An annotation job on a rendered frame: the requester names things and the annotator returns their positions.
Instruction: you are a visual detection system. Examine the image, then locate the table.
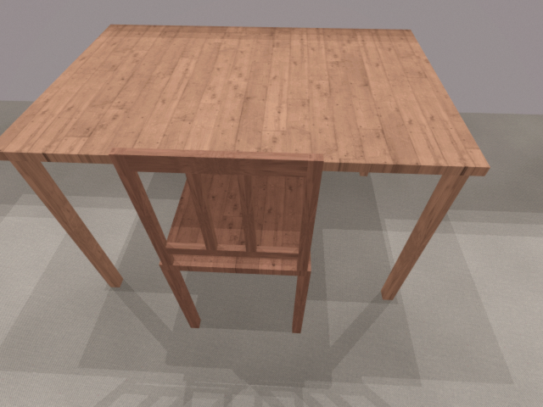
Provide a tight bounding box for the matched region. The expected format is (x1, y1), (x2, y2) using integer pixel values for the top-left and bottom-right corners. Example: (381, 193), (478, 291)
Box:
(0, 25), (490, 300)

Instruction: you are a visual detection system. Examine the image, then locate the chair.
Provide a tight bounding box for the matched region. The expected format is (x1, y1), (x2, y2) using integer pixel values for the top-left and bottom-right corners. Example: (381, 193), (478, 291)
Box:
(109, 148), (324, 333)

